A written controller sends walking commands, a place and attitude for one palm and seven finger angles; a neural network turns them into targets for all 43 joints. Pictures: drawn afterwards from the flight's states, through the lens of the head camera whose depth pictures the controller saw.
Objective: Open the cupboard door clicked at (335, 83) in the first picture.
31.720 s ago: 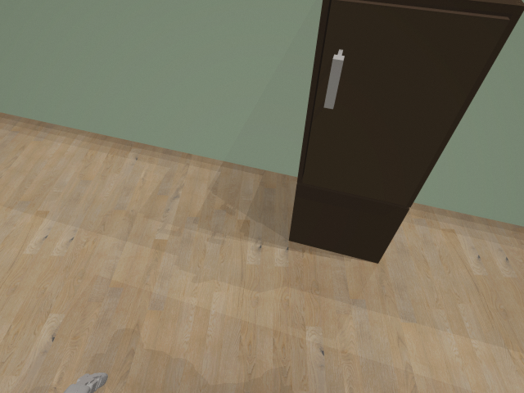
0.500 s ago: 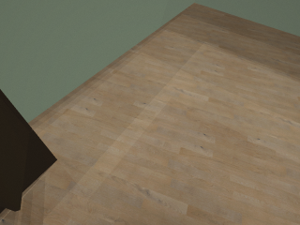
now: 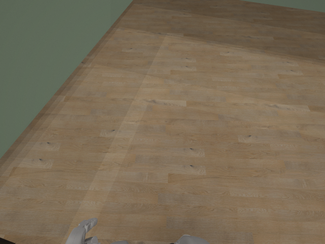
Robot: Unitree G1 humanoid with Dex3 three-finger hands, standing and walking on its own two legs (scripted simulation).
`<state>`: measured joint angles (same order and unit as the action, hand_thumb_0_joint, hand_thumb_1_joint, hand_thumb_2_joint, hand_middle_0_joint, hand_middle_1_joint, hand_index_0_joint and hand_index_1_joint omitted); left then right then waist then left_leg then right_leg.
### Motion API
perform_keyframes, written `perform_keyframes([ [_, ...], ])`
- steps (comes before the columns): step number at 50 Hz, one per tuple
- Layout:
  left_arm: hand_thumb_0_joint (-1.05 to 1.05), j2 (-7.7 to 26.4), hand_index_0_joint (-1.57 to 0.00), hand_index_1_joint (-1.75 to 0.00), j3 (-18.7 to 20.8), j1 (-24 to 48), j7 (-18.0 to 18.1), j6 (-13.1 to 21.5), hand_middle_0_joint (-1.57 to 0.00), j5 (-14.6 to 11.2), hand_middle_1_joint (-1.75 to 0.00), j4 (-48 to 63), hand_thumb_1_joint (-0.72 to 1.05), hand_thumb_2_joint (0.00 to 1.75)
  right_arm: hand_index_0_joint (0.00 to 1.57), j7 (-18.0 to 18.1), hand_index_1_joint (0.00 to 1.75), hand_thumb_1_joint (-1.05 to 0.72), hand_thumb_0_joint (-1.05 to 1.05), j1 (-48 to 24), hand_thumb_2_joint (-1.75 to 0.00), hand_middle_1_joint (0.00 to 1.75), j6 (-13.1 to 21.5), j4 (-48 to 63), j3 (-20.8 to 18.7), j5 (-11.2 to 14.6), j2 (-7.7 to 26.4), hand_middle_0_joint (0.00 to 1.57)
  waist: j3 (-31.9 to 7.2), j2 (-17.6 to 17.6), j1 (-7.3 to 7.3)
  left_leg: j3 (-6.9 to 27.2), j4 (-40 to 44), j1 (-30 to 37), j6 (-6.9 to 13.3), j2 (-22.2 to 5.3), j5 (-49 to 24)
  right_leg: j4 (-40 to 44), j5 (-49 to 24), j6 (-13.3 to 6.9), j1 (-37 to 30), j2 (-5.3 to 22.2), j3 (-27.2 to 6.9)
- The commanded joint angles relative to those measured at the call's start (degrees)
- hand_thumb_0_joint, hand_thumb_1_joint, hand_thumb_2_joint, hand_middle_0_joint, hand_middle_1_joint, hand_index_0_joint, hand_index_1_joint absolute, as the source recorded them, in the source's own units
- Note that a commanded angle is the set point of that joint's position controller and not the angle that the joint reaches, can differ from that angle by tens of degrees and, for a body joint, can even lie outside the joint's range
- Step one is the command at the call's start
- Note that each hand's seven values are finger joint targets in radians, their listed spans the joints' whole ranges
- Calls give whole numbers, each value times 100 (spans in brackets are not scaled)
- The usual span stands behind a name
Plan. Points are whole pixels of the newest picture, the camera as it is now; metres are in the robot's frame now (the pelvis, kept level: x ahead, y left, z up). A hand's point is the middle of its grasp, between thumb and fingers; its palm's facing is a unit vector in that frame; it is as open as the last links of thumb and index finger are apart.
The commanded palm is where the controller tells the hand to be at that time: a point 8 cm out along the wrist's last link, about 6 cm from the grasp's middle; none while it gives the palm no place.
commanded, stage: walk to a spot facing it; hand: left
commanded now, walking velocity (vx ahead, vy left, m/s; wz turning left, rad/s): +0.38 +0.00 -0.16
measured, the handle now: out of the picture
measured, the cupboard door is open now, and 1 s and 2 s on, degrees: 50 50 50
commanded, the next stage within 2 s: turn to face it in 0.88 s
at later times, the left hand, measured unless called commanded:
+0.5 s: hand (103, 230) +0.17 +0.17 -0.17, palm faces +0.03 -0.99 -0.12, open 7.4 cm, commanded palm none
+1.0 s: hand (138, 95) +0.68 +0.11 -0.16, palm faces -0.25 -0.95 -0.18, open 7.4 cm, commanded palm none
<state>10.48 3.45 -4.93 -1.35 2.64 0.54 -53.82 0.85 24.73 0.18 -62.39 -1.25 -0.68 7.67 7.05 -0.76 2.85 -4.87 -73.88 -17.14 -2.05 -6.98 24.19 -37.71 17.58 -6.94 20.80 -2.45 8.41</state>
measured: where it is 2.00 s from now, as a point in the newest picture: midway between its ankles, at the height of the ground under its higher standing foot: (177, 150)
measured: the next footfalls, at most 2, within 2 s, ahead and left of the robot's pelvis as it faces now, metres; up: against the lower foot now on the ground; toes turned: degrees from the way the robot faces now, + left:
left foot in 0.46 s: +0.37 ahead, +0.09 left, +0.00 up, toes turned +2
right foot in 0.96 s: +0.60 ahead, -0.12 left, +0.00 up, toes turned -20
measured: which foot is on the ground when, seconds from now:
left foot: up 0.00-0.44, down 0.46-0.98, up 1.00-1.00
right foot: down 0.00-0.46, up 0.48-0.94, down 0.96-1.00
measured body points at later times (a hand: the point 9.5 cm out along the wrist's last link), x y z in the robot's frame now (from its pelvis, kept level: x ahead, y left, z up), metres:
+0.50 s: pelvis +0.27 +0.02 +0.00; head +0.31 +0.03 +0.45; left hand +0.17 +0.23 -0.16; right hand +0.39 -0.21 -0.13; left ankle +0.33 +0.08 -0.72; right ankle +0.07 -0.05 -0.65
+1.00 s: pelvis +0.53 -0.04 +0.00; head +0.57 -0.05 +0.45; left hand +0.70 +0.16 -0.15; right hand +0.33 -0.18 -0.13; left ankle +0.36 +0.09 -0.67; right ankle +0.57 -0.11 -0.72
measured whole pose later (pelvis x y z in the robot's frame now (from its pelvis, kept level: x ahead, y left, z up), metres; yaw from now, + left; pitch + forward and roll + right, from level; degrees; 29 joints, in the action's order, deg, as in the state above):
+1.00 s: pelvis +0.53 -0.04 +0.00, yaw -14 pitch +1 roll +0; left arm 10.8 3.0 -5.5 -1.2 3.6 1.3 -56.7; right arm 1.4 31.1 1.9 -67.9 0.0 -0.4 5.9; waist 4.9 -0.3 2.1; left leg -11.6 -48.7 -3.6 -0.7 -3.7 27.5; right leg -36.4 15.4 -6.8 22.8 -1.4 8.5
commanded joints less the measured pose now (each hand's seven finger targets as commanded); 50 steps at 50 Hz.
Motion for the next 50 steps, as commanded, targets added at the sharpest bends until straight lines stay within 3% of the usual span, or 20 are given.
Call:
perform_keyframes([
  [1,0,605,-20,-30,81,-904,167,151,-20,-5,-30,-60,90,90,20,-1,30,-90,0,-163,-90,30,159,551,-164,-57,406,20,-408,-155,-119,425,211,-1310,-14,-266,-728,2432,-2131,-261,-718,1654,-1800],
  [4,0,499,-20,-30,58,-1171,153,264,-20,21,-30,-305,90,90,20,-53,30,-90,0,-131,-90,30,83,474,-194,-69,300,20,-579,-296,-16,301,964,-1424,-74,-148,-1014,2454,-2609,-127,-1040,1296,-1448],
  [15,0,445,-20,-30,-43,-2377,275,317,-20,22,-30,-829,90,90,20,-208,30,-90,0,-2505,-90,30,195,1128,-166,0,448,20,-71,-542,-526,-77,2807,-2290,98,261,-1397,2225,-4902,16,-2680,1428,-1443],
  [18,0,615,-20,-30,-24,-2393,302,321,-20,33,-30,-895,90,90,20,-174,30,-90,0,-2344,-90,30,255,1036,-154,-15,481,20,-285,-641,-332,-512,3469,-1299,323,770,-975,1631,-6622,47,-2763,1421,-1293],
  [19,0,666,-20,-30,-16,-2360,304,331,-20,45,-30,-929,90,90,20,-141,30,-90,0,-1981,-90,30,279,895,-183,-34,554,20,-481,-537,-157,-614,3704,-703,409,935,-959,1172,-7083,73,-2681,1385,-1238],
  [20,0,748,-20,-30,2,-2156,304,339,-20,26,-30,-887,90,90,20,-86,30,-90,0,-1166,-90,30,310,673,-228,-54,688,20,-796,-616,265,-547,4085,236,529,998,-1326,436,-6949,152,-2350,1273,-1048],
  [21,0,707,-20,-30,8,-2014,279,349,-20,-17,-30,-809,90,90,20,-42,30,-90,0,-295,-90,30,331,413,-310,-107,981,20,-1257,-429,631,-96,4245,1866,760,578,-1903,-712,-5822,270,-1227,1142,-988],
  [22,0,408,-20,-30,-22,-2203,224,354,-20,-100,-30,-684,90,90,20,18,30,-90,0,456,-90,30,369,279,-472,-225,1591,20,-2056,789,785,2215,4375,3349,1509,-1148,-2359,-2732,-2630,509,339,391,-599],
  [23,0,251,-20,-30,-90,-2160,197,392,-20,-124,-30,-535,90,90,20,47,30,-90,0,722,-90,30,326,269,-468,-141,1747,20,-2391,1160,594,3690,5204,3602,2088,-2171,-3094,-4384,1048,430,1084,-44,-864],
  [24,0,427,-20,-30,-40,-1736,226,324,-20,-71,-30,-436,90,90,20,32,30,-90,0,212,-90,30,284,373,-445,-54,1600,20,-1535,507,390,3435,5571,2567,2098,-2167,-2176,-4838,977,375,1439,371,-1221],
  [26,0,172,-20,-30,12,-1385,133,209,-20,63,-30,-456,90,90,20,71,30,-90,0,-485,-90,30,431,468,-255,-75,860,20,-241,375,-24,2235,6047,895,1441,-1538,-1650,-4506,111,506,1599,711,-1199],
  [30,0,-226,-20,-30,-20,-1725,38,-62,-20,127,-30,-565,90,90,20,92,30,-90,0,-309,-90,30,596,273,-144,-43,593,20,-314,384,-432,526,6156,616,991,-888,-3141,-3548,-425,679,1365,813,-980],
  [36,0,-184,-20,-30,-36,-718,-44,-136,-20,83,-30,-290,90,90,20,66,30,-90,0,259,-90,30,540,59,-59,-20,545,20,49,732,-336,-280,6332,696,579,-496,-3813,-1783,-1589,638,1429,756,-470],
  [41,0,-36,-20,-30,-93,126,-64,-95,-20,61,-30,-71,90,90,20,115,30,-90,0,924,-90,30,466,-188,-7,-72,662,20,245,675,-69,-418,6119,1487,512,-736,-5276,-504,-1373,346,1235,507,-96],
  [43,0,82,-20,-30,-80,15,-38,-64,-20,63,-30,-79,90,90,20,135,30,-90,0,1019,-90,30,438,-244,-13,-80,812,20,13,574,-167,-445,5616,1873,518,-891,-6620,-288,-852,154,833,246,58],
  [45,0,235,-20,-30,-43,-632,8,-20,-20,72,-30,-216,90,90,20,151,30,-90,0,847,-90,30,412,-204,-46,-75,964,20,-433,755,-501,-491,4698,2116,425,-944,-7715,-1,-499,1,84,3,179],
  [47,0,643,-20,-30,114,-2086,52,78,-20,106,-30,-614,90,90,20,122,30,-90,0,348,-90,30,424,-32,-95,22,1072,20,-1253,714,-1205,-652,2632,1066,270,-709,-6666,702,-1251,-236,-2281,242,-174],
  [48,0,1236,-20,-30,262,-2669,118,122,-20,102,-30,-749,90,90,20,97,30,-90,0,529,-90,30,451,123,-82,135,753,20,-1945,-642,-1285,-837,617,-789,90,127,-2198,858,-2735,-932,-3988,1948,-2470],
  [49,0,1466,-20,-30,263,-2557,177,96,-20,-37,-30,-716,90,90,20,128,30,-90,0,563,-90,30,434,202,-104,162,647,20,-2202,-1001,-1012,-185,-1030,-1666,30,671,1206,1371,-4159,-1482,-4118,3014,-4049],
  [50,0,1211,-20,-30,221,-2077,255,65,-20,-73,-30,-616,90,90,20,118,30,-90,0,172,-90,30,380,243,-123,109,595,20,-1408,-395,-883,495,-871,-1972,158,288,704,1620,-4055,-1296,-3397,2802,-3117],
])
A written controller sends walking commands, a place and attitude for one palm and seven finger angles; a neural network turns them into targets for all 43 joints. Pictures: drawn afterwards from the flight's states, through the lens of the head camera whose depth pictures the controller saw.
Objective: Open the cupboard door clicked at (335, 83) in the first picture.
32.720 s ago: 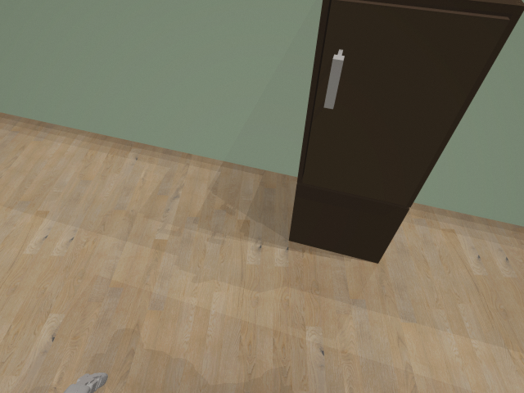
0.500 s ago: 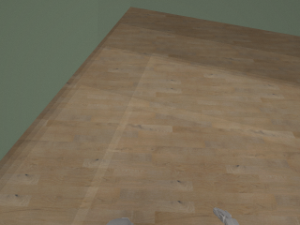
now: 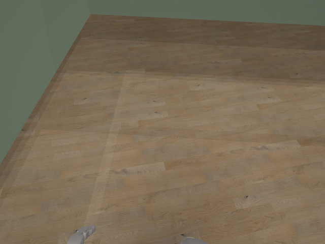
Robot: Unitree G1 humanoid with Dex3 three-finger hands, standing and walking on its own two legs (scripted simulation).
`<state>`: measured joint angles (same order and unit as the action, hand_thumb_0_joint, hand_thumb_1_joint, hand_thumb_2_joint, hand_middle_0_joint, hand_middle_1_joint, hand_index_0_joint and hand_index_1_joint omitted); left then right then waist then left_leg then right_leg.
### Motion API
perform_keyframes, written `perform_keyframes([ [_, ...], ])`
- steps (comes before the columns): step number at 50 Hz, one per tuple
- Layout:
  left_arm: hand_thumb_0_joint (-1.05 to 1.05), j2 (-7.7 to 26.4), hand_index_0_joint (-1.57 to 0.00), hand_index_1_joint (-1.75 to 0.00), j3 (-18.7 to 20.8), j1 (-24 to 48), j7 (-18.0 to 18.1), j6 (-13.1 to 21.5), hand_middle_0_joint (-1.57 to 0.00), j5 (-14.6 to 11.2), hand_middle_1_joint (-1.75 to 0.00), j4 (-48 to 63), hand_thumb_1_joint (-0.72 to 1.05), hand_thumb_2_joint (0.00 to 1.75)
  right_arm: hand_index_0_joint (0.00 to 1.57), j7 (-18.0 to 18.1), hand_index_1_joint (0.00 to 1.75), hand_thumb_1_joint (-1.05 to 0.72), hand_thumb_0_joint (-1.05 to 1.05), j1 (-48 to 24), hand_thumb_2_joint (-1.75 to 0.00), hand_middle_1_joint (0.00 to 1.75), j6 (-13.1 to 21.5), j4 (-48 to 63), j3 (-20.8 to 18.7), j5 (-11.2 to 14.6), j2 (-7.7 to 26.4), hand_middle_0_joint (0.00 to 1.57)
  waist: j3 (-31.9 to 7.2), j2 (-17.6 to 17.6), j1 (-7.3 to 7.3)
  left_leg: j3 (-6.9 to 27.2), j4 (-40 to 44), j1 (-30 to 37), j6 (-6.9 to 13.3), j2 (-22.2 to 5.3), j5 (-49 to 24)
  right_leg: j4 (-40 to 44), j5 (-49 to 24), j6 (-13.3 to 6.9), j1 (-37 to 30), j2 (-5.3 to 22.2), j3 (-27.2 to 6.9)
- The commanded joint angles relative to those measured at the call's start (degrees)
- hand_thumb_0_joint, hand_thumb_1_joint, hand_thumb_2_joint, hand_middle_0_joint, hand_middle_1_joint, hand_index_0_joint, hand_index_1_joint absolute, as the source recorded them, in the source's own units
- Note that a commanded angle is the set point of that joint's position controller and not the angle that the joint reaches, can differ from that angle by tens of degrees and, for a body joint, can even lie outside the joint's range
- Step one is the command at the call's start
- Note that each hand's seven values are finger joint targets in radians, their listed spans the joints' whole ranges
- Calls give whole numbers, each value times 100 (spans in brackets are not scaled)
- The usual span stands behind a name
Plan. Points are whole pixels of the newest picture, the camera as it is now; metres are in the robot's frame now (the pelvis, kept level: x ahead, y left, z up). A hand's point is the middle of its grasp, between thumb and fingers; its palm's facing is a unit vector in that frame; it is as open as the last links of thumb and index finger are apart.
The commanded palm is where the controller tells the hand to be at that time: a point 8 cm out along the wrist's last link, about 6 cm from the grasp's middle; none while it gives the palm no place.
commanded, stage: turn to face it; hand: left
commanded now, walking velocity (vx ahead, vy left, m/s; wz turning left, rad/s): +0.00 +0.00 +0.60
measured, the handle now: out of the picture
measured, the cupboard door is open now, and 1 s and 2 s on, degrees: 50 50 50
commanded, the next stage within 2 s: none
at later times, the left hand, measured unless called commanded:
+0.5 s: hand (86, 237) +0.16 +0.22 -0.19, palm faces +0.23 -0.96 -0.18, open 7.3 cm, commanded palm none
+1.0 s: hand (98, 216) +0.20 +0.19 -0.13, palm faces +0.48 -0.83 -0.29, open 7.4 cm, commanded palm none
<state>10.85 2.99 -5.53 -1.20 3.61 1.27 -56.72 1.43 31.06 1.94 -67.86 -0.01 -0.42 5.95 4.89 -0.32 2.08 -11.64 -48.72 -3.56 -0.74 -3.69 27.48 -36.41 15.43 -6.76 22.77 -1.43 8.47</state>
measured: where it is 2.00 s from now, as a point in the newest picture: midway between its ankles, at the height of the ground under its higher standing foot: (173, 233)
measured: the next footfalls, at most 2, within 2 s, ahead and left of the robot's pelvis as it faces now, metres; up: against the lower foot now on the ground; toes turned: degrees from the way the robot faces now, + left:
left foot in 0.42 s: +0.25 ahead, +0.14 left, +0.00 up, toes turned +18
right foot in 0.86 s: +0.29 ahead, -0.12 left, +0.00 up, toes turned +22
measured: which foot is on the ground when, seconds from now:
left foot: up 0.00-0.40, down 0.42-0.86, up 0.88-1.00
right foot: down 0.00-0.42, up 0.44-0.84, down 0.86-1.00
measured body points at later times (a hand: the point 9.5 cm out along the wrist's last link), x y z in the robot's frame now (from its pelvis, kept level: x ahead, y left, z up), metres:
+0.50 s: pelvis +0.16 +0.04 -0.01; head +0.20 +0.06 +0.44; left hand +0.15 +0.27 -0.17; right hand +0.29 -0.20 -0.14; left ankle +0.21 +0.13 -0.72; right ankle +0.08 -0.08 -0.65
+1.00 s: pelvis +0.22 -0.03 +0.02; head +0.27 -0.03 +0.47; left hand +0.18 +0.23 -0.11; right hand +0.41 -0.23 -0.14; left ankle +0.15 +0.09 -0.63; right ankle +0.25 -0.13 -0.72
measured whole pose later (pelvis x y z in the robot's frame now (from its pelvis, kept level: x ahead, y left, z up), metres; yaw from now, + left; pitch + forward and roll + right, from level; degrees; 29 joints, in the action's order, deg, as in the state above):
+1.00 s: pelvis +0.22 -0.03 +0.02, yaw +30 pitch +1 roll +2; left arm 10.2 2.3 -10.1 1.3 -0.8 1.4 -50.8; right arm -1.0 9.4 -4.5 -53.6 -5.8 -1.2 15.6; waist 5.0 1.7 1.7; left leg 0.0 -66.2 -32.7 -3.2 1.0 24.2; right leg -31.4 18.3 -0.4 13.8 5.0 6.3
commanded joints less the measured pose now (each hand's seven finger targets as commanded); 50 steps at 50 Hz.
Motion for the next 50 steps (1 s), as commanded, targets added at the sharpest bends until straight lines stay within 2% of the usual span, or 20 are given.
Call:
perform_keyframes([
  [1,0,856,-20,-30,170,-1730,276,15,-20,-115,-30,-265,90,90,20,23,30,-90,0,-789,-90,30,171,822,-230,37,632,20,-582,-508,-693,1230,-3092,-3332,-3,-235,-102,1532,-4529,-969,-2687,2362,-2498],
  [3,0,419,-20,-30,-8,-1231,290,72,-20,-110,-30,-212,90,90,20,14,30,-90,0,-665,-90,30,-16,694,-180,-2,325,20,-241,-35,-164,1267,-2417,-2630,-33,-394,-492,1812,-4396,-473,-1323,2000,-1383],
  [6,0,169,-20,-30,-63,-895,269,150,-20,-64,-30,-128,90,90,20,-29,30,-90,0,-173,-90,30,-195,477,-154,-18,61,20,-336,-319,233,1033,-1373,-2069,-142,-288,-1016,2027,-4244,-125,-800,1563,-354],
  [12,0,400,-20,-30,10,-947,256,24,-20,-59,-30,-123,90,90,20,-119,30,-90,0,-1338,-90,30,-266,887,-226,-7,426,20,-146,-956,5,633,-310,-2604,-189,-206,-1326,1659,-4622,41,-1558,1665,41],
  [15,0,630,-20,-30,94,-959,270,-57,-20,-24,-30,-59,90,90,20,-178,30,-90,0,-1821,-90,30,-281,1157,-255,-30,577,20,30,-797,-67,438,196,-2534,-129,-76,-1138,1365,-4521,43,-1695,1886,80],
  [19,0,957,-20,-30,206,-902,287,-132,-20,-34,-30,90,90,90,20,-205,30,-90,0,-1261,-90,30,-265,1186,-364,-115,963,20,-518,-362,272,399,1381,-1307,95,267,-1686,-369,-4395,349,-1802,1887,343],
  [20,0,909,-20,-30,213,-963,273,-165,-20,-97,-30,200,90,90,20,-190,30,-90,0,-822,-90,30,-225,1166,-456,-172,1312,20,-994,485,449,1094,1890,-382,414,-196,-3441,-1563,-3031,627,-1151,1504,505],
  [21,0,526,-20,-30,142,-1068,225,-199,-20,-205,-30,424,90,90,20,-142,30,-90,0,-572,-90,30,-166,1219,-580,-177,1952,20,-1415,2172,420,3610,2228,501,1451,-1973,-6394,-3336,1873,1044,494,537,307],
  [22,0,670,-20,-30,114,-745,270,-265,-20,-124,-30,607,90,90,20,-81,30,-90,0,-492,-90,30,-211,1157,-578,-74,2091,20,-1849,1330,442,4008,2478,455,1810,-2279,-5951,-4029,2338,913,578,432,-739],
  [24,0,525,-20,-30,159,-381,264,-308,-20,-58,-30,768,90,90,20,-20,30,-90,0,-1279,-90,30,-187,1517,-577,-108,1862,20,-992,735,129,3689,2900,-703,1554,-1877,-3207,-4048,1617,969,1028,713,-928],
  [26,0,531,-20,-30,208,-485,208,-369,-20,-7,-30,600,90,90,20,23,30,-90,0,-1672,-90,30,-127,1591,-470,-107,1592,20,-776,821,-87,2916,3005,-1038,1132,-1321,-3118,-3744,920,1059,970,728,-1006],
  [29,0,455,-20,-30,201,-681,189,-435,-20,-22,-30,545,90,90,20,16,30,-90,0,-1733,-90,30,-82,1666,-493,-90,1653,20,-1085,462,-183,2406,2824,-848,992,-1015,-3749,-3085,699,1139,713,624,-916],
  [37,0,504,-20,-30,166,-248,216,-477,-20,-38,-30,940,90,90,20,-93,30,-90,0,-1875,-90,30,-270,1803,-680,-128,1796,20,-930,943,-58,2912,2813,-1198,979,-814,-2583,-1044,962,1136,43,280,-727],
  [40,0,600,-20,-30,200,-733,230,-415,-20,-65,-30,872,90,90,20,-110,30,-90,0,-2181,-90,30,-334,1932,-733,-95,1809,20,-976,980,-286,3000,2487,-1717,788,-587,-2379,244,384,1066,-979,117,-622],
  [41,0,755,-20,-30,245,-998,259,-377,-20,-54,-30,827,90,90,20,-123,30,-90,0,-2319,-90,30,-347,2000,-724,-54,1693,20,-987,678,-449,2887,2177,-2206,580,-346,-1910,1071,-63,1016,-1660,290,-723],
  [43,0,1632,-20,-30,391,-1105,339,-325,-20,80,-30,904,90,90,20,-176,30,-90,0,-2466,-90,30,-340,2226,-645,-8,1116,20,-781,-2067,-618,1241,-447,-3718,-204,890,698,2353,-212,15,-2085,2944,-3297],
  [44,0,1577,-20,-30,326,-879,367,-334,-20,29,-30,982,90,90,20,-203,30,-90,0,-2479,-90,30,-379,2211,-701,-53,1437,20,-686,-1374,-491,1559,-1547,-3385,-140,501,728,2212,-691,-248,-1352,3177,-2927],
  [45,0,1173,-20,-30,263,-429,384,-304,-20,25,-30,1049,90,90,20,-220,30,-90,0,-2316,-90,30,-442,2082,-697,-81,1361,20,-466,-1236,-197,1643,-2057,-3431,-139,323,289,2083,-925,-184,-1184,2679,-2273],
  [47,0,969,-20,-30,169,-178,342,-301,-20,-7,-30,1080,90,90,20,-276,30,-90,0,-2243,-90,30,-517,1891,-653,-80,1259,20,-341,-1146,-12,1341,-2439,-3328,-296,185,-301,1687,-1912,56,-1156,2060,-1289],
  [50,0,988,-20,-30,181,-483,334,-262,-20,15,-30,1016,90,90,20,-326,30,-90,0,-2405,-90,30,-526,1924,-583,-37,1114,20,-519,-1105,-124,1013,-1550,-3065,-369,178,-391,1447,-2797,191,-1638,1929,-631],
])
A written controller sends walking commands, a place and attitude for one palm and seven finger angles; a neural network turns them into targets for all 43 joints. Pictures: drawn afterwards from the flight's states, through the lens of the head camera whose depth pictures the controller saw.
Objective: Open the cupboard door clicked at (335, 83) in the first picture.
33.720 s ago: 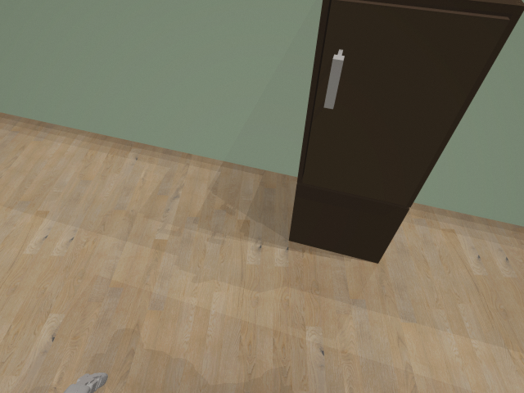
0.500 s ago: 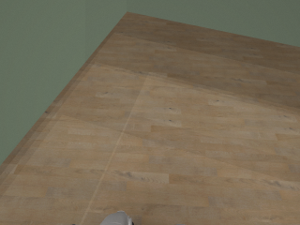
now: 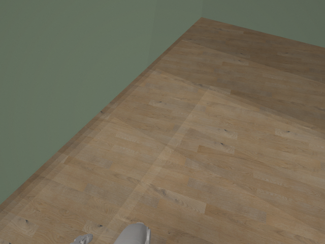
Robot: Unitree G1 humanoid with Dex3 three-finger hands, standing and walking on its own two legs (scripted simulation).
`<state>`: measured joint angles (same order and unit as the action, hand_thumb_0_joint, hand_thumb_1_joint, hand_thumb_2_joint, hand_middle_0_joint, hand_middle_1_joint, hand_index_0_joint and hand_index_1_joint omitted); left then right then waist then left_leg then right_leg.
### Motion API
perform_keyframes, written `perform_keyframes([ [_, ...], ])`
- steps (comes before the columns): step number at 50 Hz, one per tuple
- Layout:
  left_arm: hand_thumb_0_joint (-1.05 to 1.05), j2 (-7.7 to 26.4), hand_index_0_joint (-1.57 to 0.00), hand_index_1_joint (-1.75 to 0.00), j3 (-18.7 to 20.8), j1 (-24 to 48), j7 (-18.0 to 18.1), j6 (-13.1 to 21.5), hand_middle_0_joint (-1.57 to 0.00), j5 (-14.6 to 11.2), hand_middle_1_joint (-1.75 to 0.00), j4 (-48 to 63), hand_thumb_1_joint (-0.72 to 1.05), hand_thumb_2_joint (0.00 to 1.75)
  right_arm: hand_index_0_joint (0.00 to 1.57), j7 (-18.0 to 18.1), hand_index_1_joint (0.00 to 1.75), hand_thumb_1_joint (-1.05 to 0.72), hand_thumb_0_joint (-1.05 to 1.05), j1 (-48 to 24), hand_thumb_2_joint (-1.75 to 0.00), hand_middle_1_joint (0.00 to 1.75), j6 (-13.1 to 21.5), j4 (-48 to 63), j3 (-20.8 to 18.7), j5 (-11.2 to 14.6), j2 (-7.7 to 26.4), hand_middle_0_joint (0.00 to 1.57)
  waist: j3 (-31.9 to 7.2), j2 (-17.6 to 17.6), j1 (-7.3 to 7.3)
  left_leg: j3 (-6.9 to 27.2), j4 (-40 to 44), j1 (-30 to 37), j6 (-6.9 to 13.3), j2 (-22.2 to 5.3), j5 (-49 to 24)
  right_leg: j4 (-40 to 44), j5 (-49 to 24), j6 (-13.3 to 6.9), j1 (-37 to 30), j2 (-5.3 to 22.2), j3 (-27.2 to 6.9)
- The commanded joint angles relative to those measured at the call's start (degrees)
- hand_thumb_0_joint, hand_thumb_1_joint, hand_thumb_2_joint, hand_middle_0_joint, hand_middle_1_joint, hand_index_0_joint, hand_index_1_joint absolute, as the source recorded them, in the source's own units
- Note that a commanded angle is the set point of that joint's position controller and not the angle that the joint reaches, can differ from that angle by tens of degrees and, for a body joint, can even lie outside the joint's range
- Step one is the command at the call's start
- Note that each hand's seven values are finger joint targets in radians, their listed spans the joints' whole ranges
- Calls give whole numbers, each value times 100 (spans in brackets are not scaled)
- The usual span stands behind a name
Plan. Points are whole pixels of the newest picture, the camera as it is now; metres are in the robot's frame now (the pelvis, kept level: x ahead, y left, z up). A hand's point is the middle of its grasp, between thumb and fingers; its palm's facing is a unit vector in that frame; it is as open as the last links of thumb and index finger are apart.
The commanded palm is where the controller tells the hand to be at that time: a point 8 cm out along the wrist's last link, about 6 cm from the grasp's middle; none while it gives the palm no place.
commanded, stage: turn to face it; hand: left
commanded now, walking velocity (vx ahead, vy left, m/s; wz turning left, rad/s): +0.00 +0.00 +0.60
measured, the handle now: out of the picture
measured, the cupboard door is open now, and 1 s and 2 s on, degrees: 50 50 50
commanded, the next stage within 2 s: none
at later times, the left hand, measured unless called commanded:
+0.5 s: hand out of the picture +0.02 +0.23 -0.16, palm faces +0.34 -0.90 -0.29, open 7.4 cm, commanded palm none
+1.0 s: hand out of the picture -0.07 +0.16 -0.19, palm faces +0.64 -0.74 -0.22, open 7.3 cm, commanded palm none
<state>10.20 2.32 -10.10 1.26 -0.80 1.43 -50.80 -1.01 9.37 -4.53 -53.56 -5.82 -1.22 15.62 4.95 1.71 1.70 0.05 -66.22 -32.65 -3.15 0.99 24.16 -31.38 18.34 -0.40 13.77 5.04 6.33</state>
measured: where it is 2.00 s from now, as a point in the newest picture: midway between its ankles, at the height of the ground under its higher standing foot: outside the picture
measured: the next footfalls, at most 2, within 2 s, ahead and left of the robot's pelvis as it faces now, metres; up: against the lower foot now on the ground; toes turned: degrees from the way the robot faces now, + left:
left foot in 0.24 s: +0.02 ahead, +0.14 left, +0.00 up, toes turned +17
right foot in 0.58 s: +0.11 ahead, -0.12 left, +0.00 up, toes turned +17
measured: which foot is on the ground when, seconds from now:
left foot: up 0.00-0.22, down 0.24-0.58, up 0.60-0.96, down 0.98-1.00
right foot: down 0.00-0.24, up 0.26-0.56, down 0.58-0.98, up 1.00-1.00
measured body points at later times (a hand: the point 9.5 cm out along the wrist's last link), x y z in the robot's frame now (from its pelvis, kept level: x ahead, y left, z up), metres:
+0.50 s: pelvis +0.01 -0.01 -0.01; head +0.06 -0.01 +0.44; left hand +0.01 +0.27 -0.14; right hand +0.19 -0.22 -0.15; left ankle -0.02 +0.12 -0.74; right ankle +0.06 -0.14 -0.70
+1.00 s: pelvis +0.01 -0.03 -0.02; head +0.04 +0.01 +0.43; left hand -0.11 +0.20 -0.17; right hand +0.26 -0.17 -0.15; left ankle -0.06 +0.05 -0.74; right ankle +0.07 -0.14 -0.73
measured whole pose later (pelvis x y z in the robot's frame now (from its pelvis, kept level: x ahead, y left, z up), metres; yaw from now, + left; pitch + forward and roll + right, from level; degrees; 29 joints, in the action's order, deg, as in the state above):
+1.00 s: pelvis +0.01 -0.03 -0.02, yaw +39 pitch +0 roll +1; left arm 13.1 3.9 -13.3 0.3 -1.6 1.3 -52.1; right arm -1.6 6.5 -2.6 -52.5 -4.0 -1.0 13.1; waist 6.2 -3.2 -0.4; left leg -5.2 -35.1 -16.9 0.3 -0.4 16.4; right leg -44.1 25.2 2.4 18.4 11.5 15.4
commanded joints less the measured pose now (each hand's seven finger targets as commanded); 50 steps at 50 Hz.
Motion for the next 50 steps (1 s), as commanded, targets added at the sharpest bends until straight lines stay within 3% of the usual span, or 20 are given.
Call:
perform_keyframes([
  [1,0,1092,-20,-30,272,-193,85,183,-20,-1,-30,375,90,90,20,-82,30,-90,0,-369,-90,30,134,531,33,49,127,20,-600,-1187,-186,-274,658,-66,-142,-282,12,836,-3360,-452,-974,1310,-354],
  [6,0,1410,-20,-30,374,-739,56,160,-20,36,-30,166,90,90,20,-96,30,-90,0,-758,-90,30,216,658,134,75,51,20,-707,-1461,-494,-693,2250,555,-28,-137,184,367,-4284,-492,-1391,1552,-160],
  [10,0,1451,-20,-30,399,-513,-2,148,-20,-40,-30,163,90,90,20,-54,30,-90,0,-14,-90,30,280,501,48,46,371,20,-1044,-1150,-8,-769,3886,2191,172,-55,-1151,-742,-3861,-67,-662,1449,326],
  [11,0,1251,-20,-30,365,-420,-33,128,-20,-79,-30,286,90,90,20,-27,30,-90,0,428,-90,30,330,393,-74,9,855,20,-1421,-68,256,196,4153,3362,527,-878,-2525,-1794,-2364,236,427,1092,531],
  [12,0,798,-20,-30,224,-105,-74,106,-20,-109,-30,570,90,90,20,28,30,-90,0,884,-90,30,352,337,-244,-4,1480,20,-1528,1656,527,2422,4268,4034,1494,-2509,-5194,-3156,1893,610,2100,237,396],
  [13,0,900,-20,-30,220,232,-10,4,-20,-46,-30,690,90,90,20,69,30,-90,0,1105,-90,30,298,189,-224,27,1510,20,-1506,1009,520,2175,4167,3793,1830,-2698,-5539,-3620,2043,492,2250,270,-414],
  [14,0,881,-20,-30,216,339,-11,0,-20,-49,-30,768,90,90,20,115,30,-90,0,875,-90,30,313,294,-185,5,1382,20,-1128,487,391,1825,4224,3399,1771,-2543,-4962,-3672,1666,489,2304,351,-462],
  [16,0,866,-20,-30,272,173,-19,-52,-20,-41,-30,417,90,90,20,197,30,-90,0,189,-90,30,338,422,-90,-15,1032,20,-864,1213,106,1346,4355,2712,1396,-1805,-4104,-3666,1039,534,2085,281,-675],
  [18,0,881,-20,-30,286,-42,-75,-105,-20,-39,-30,317,90,90,20,180,30,-90,0,-136,-90,30,354,540,-33,-12,934,20,-637,853,-103,1102,4543,2197,1186,-1448,-3174,-3401,655,531,1749,132,-605],
  [26,0,790,-20,-30,285,-577,-85,11,-20,-67,-30,276,90,90,20,123,30,-90,0,-500,-90,30,268,700,-115,-19,981,20,-621,669,-371,1428,4079,1090,978,-1116,-1792,-383,-15,473,-180,-395,-204],
  [27,0,948,-20,-30,334,-852,-59,73,-20,-51,-30,225,90,90,20,113,30,-90,0,-559,-90,30,271,740,-103,29,828,20,-689,227,-538,1255,3588,649,738,-790,-1407,497,-447,438,-835,-194,-377],
  [29,0,1867,-20,-30,464,-972,47,140,-20,48,-30,316,90,90,20,60,30,-90,0,-601,-90,30,274,949,-41,80,339,20,-757,-2356,-675,131,668,-370,91,266,1238,1717,-1172,-591,-976,2429,-3005],
  [30,0,1652,-20,-30,405,-741,72,137,-20,11,-30,358,90,90,20,36,30,-90,0,-520,-90,30,240,885,-59,47,494,20,-705,-1695,-514,466,-231,-240,173,-39,1033,1595,-1040,-855,-545,2375,-2551],
  [33,0,1078,-20,-30,253,46,76,134,-20,-16,-30,529,90,90,20,-43,30,-90,0,-333,-90,30,129,543,-57,7,374,20,-352,-1438,-86,231,-869,-135,4,-330,59,1324,-1471,-542,-67,1512,-1165],
  [35,0,1024,-20,-30,240,-7,76,155,-20,4,-30,533,90,90,20,-85,30,-90,0,-280,-90,30,106,493,2,32,180,20,-467,-1355,-71,-12,-253,48,-66,-291,-77,1178,-2139,-401,-332,1312,-510],
  [42,0,1307,-20,-30,373,-641,68,156,-20,39,-30,257,90,90,20,-95,30,-90,0,-657,-90,30,176,553,118,72,-12,20,-728,-1272,-455,-566,1871,564,-56,-241,257,738,-3172,-564,-1203,1681,-109],
  [46,0,1371,-20,-30,442,-518,11,122,-20,9,-30,217,90,90,20,-69,30,-90,0,-225,-90,30,264,478,92,70,110,20,-891,-1183,-237,-735,3410,1608,87,-150,-509,57,-2888,-283,-825,1693,230],
  [47,0,1330,-20,-30,437,-423,-7,100,-20,-41,-30,244,90,90,20,-67,30,-90,0,126,-90,30,303,402,35,58,293,20,-1047,-811,-8,-564,4128,2391,172,-237,-1254,-565,-2532,-38,-338,1566,438],
  [49,0,702,-20,-30,228,137,-57,28,-20,-77,-30,678,90,90,20,36,30,-90,0,832,-90,30,323,276,-227,2,1331,20,-1186,1709,442,2355,4540,3595,1425,-2470,-4663,-2891,2017,597,2184,304,275],
  [50,0,844,-20,-30,245,412,-26,-33,-20,-34,-30,768,90,90,20,89,30,-90,0,993,-90,30,292,173,-194,-15,1304,20,-1154,967,455,2109,4436,3346,1742,-2634,-4607,-3384,1880,484,2231,350,-364],
])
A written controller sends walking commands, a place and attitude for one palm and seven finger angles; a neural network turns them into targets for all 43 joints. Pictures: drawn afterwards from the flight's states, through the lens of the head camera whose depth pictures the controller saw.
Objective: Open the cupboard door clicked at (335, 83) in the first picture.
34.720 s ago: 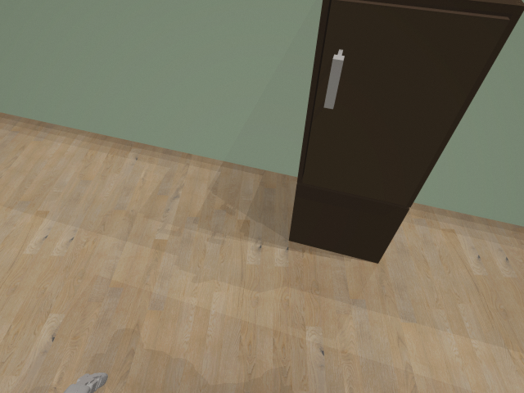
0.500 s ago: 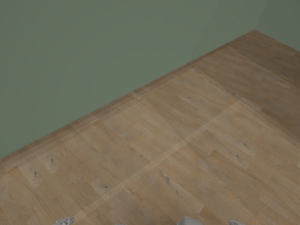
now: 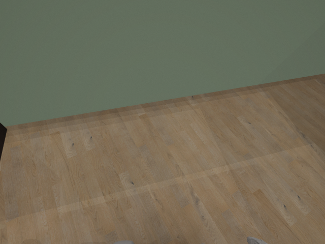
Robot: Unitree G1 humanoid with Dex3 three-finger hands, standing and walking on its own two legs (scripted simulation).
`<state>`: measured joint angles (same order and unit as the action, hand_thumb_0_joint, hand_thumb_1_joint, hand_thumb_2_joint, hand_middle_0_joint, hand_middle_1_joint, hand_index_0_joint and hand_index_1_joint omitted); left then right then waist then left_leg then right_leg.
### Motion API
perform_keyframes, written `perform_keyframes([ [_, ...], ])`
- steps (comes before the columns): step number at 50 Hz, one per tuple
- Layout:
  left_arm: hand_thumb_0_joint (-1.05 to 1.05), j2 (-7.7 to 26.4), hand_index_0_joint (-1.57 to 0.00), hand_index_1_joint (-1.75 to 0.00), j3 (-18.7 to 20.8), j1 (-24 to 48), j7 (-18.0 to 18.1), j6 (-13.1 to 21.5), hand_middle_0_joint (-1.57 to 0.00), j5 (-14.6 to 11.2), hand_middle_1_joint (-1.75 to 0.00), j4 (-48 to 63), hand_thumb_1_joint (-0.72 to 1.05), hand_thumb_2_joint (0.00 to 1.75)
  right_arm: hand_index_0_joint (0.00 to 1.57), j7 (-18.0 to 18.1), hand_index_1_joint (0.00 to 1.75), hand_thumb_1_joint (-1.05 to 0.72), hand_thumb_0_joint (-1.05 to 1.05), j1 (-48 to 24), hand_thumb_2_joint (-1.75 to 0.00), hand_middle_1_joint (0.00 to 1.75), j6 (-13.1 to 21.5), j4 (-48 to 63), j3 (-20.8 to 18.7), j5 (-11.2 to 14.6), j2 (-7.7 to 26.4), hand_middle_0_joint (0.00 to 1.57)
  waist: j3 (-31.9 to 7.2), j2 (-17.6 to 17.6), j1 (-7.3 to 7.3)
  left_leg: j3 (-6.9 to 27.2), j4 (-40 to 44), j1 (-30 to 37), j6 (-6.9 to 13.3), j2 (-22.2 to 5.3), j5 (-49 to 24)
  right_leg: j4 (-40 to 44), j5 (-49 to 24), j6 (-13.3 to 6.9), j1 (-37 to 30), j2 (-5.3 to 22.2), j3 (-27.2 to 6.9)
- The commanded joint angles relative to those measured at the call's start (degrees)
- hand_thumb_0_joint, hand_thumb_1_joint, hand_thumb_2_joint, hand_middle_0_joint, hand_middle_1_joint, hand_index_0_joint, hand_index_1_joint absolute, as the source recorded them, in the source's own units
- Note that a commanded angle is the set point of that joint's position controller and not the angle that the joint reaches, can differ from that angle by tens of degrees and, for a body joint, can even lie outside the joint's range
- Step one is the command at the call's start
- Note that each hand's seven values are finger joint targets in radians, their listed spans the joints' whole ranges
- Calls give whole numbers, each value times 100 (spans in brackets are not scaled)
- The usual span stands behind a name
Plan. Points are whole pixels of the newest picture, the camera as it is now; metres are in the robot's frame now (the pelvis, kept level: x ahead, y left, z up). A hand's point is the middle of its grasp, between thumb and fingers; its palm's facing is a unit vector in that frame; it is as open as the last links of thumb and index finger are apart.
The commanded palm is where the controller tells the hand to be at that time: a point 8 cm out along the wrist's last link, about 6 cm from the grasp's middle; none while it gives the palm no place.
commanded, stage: turn to face it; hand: left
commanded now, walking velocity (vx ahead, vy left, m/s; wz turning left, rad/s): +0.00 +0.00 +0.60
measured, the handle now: out of the picture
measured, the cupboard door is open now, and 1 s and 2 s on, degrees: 50 50 50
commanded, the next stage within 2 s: none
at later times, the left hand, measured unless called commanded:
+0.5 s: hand out of the picture +0.05 +0.17 -0.13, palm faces +0.26 -0.92 -0.28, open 7.4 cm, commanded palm none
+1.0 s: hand out of the picture -0.06 +0.22 -0.15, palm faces +0.57 -0.78 -0.25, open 7.4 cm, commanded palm none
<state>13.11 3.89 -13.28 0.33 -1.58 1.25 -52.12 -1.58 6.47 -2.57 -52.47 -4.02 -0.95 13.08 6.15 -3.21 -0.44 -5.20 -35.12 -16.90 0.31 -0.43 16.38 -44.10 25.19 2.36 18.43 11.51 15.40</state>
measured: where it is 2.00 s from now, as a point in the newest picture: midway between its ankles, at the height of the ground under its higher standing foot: outside the picture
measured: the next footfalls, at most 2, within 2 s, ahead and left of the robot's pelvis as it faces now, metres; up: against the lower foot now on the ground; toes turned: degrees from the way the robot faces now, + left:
right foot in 0.38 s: +0.06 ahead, -0.14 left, +0.00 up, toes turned +8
left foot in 0.78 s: -0.02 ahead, +0.10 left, +0.00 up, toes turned +33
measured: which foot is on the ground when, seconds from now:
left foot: down 0.00-0.38, up 0.40-0.76, down 0.78-1.00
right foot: up 0.00-0.36, down 0.38-0.78, up 0.80-1.00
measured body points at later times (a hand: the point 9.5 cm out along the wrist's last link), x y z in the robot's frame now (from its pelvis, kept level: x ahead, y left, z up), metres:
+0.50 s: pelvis +0.00 -0.04 +0.02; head +0.06 -0.06 +0.46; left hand +0.04 +0.22 -0.11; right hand +0.13 -0.28 -0.15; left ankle -0.05 +0.08 -0.64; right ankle +0.02 -0.15 -0.72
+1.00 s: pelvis +0.00 -0.01 +0.02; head +0.03 +0.04 +0.46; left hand -0.09 +0.26 -0.13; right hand +0.22 -0.17 -0.12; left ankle -0.05 +0.07 -0.72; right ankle +0.06 -0.15 -0.64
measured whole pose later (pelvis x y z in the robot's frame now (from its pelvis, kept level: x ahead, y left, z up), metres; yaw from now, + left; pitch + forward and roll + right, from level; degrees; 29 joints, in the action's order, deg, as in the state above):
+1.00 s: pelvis +0.00 -0.01 +0.02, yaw +33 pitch +1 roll +0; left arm 14.9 4.5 -9.3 0.2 -3.3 1.2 -52.5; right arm 0.4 8.2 -1.3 -52.3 -2.8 -1.3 12.6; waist 5.3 -1.8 -0.6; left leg -0.7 -29.2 -15.5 2.5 1.5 15.1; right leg -64.2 23.2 5.2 29.0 5.9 1.3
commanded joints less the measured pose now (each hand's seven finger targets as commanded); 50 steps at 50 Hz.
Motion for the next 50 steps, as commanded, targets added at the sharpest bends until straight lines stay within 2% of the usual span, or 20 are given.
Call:
perform_keyframes([
  [1,0,545,-20,-30,108,791,71,21,-20,1,-30,845,90,90,20,192,30,-90,0,1044,-90,30,129,130,-319,-53,1407,20,-1083,1318,546,2400,1469,1325,1292,-2131,-2975,-2203,803,201,1717,-295,-1382],
  [2,0,507,-20,-30,140,751,61,1,-20,-7,-30,682,90,90,20,237,30,-90,0,677,-90,30,139,238,-304,-57,1309,20,-888,1630,398,2250,1498,1007,1126,-1788,-2548,-2257,457,228,1689,-321,-1466],
  [4,0,566,-20,-30,146,482,2,-32,-20,0,-30,493,90,90,20,250,30,-90,0,221,-90,30,167,340,-219,-44,1141,20,-681,1408,141,1806,1612,625,862,-1422,-2105,-2251,-133,254,1501,-406,-1558],
  [6,0,518,-20,-30,138,389,-9,-23,-20,-11,-30,420,90,90,20,251,30,-90,0,327,-90,30,203,340,-196,-39,1092,20,-728,981,93,1760,1568,778,822,-1263,-2375,-2023,-303,292,1397,-543,-1492],
  [12,0,423,-20,-30,86,616,27,11,-20,-46,-30,574,90,90,20,218,30,-90,0,463,-90,30,155,288,-263,-68,1154,20,-795,1086,199,2077,1421,697,884,-1173,-2121,-514,-55,283,766,-828,-1383],
  [16,0,454,-20,-30,106,105,56,101,-20,-87,-30,503,90,90,20,212,30,-90,0,169,-90,30,100,408,-300,-36,1125,20,-933,1251,-38,2314,936,67,709,-948,-2198,1104,-696,187,-544,-1090,-1248],
  [17,0,594,-20,-30,144,-175,79,161,-20,-79,-30,436,90,90,20,204,30,-90,0,76,-90,30,104,444,-286,12,1023,20,-1032,965,-209,2193,577,-379,475,-706,-1724,1991,-1340,157,-1294,-913,-1364],
  [18,0,1055,-20,-30,248,-418,134,232,-20,9,-30,393,90,90,20,167,30,-90,0,162,-90,30,117,509,-249,75,662,20,-1244,-438,-307,1543,-433,-1357,62,-63,-185,2707,-1580,-147,-2282,269,-2451],
  [19,0,1482,-20,-30,308,-445,170,235,-20,56,-30,423,90,90,20,150,30,-90,0,51,-90,30,114,653,-234,70,490,20,-1092,-1649,-374,700,-1958,-1944,-293,569,1958,2841,-2605,-875,-2096,1704,-3733],
  [20,0,1321,-20,-30,234,-304,193,226,-20,10,-30,442,90,90,20,131,30,-90,0,69,-90,30,66,579,-261,20,730,20,-982,-1069,-267,1010,-3034,-1786,-218,196,1934,2673,-2814,-1182,-1471,1783,-3329],
  [22,0,828,-20,-30,116,320,196,236,-20,-23,-30,558,90,90,20,83,30,-90,0,166,-90,30,-44,322,-270,-13,645,20,-592,-959,91,925,-3767,-1863,-347,-38,1136,2539,-3031,-967,-1135,1010,-2446],
  [25,0,689,-20,-30,66,429,176,242,-20,-19,-30,621,90,90,20,-4,30,-90,0,209,-90,30,-108,230,-203,7,474,20,-577,-823,193,605,-3528,-1672,-451,-115,618,2416,-3374,-701,-1106,624,-1357],
  [33,0,1066,-20,-30,242,-199,151,214,-20,58,-30,392,90,90,20,-43,30,-90,0,-392,-90,30,-21,400,-81,39,283,20,-728,-832,-213,-66,-1098,-964,-396,-98,986,1932,-3893,-827,-1626,1041,-941],
  [35,0,1112,-20,-30,271,-208,122,197,-20,61,-30,347,90,90,20,-33,30,-90,0,-225,-90,30,28,409,-88,45,315,20,-817,-865,-144,-206,-388,-509,-323,1,741,1606,-3934,-696,-1515,1056,-814],
  [37,0,1115,-20,-30,280,-92,79,172,-20,-7,-30,370,90,90,20,-24,30,-90,0,217,-90,30,75,296,-139,19,523,20,-994,-552,152,-188,664,557,-213,48,-259,886,-3462,-353,-917,903,-476],
  [38,0,938,-20,-30,247,-43,46,146,-20,-46,-30,477,90,90,20,-1,30,-90,0,651,-90,30,128,217,-255,-6,968,20,-1341,508,418,703,1061,1566,98,-606,-1364,-178,-2437,-36,-48,536,-246],
  [39,0,484,-20,-30,106,260,2,131,-20,-78,-30,750,90,90,20,46,30,-90,0,1076,-90,30,148,191,-425,-39,1603,20,-1473,2211,670,2875,1254,2233,935,-2193,-3609,-1585,1206,352,1564,-324,-375],
  [40,0,520,-20,-30,81,675,57,53,-20,-25,-30,872,90,90,20,117,30,-90,0,1377,-90,30,109,34,-424,-19,1708,20,-1534,1647,755,2856,1210,2031,1358,-2488,-4247,-2172,1396,219,1731,-357,-1199],
  [45,0,552,-20,-30,135,452,9,-7,-20,-15,-30,449,90,90,20,273,30,-90,0,387,-90,30,208,318,-206,-33,1108,20,-962,1101,182,1739,1375,1107,863,-1367,-3295,-2455,-161,286,1522,-453,-1551],
  [50,0,504,-20,-30,101,512,26,-10,-20,-35,-30,469,90,90,20,254,30,-90,0,551,-90,30,222,265,-193,-42,1094,20,-886,874,168,1926,1445,1055,935,-1298,-2974,-1632,-220,344,1282,-600,-1546],
])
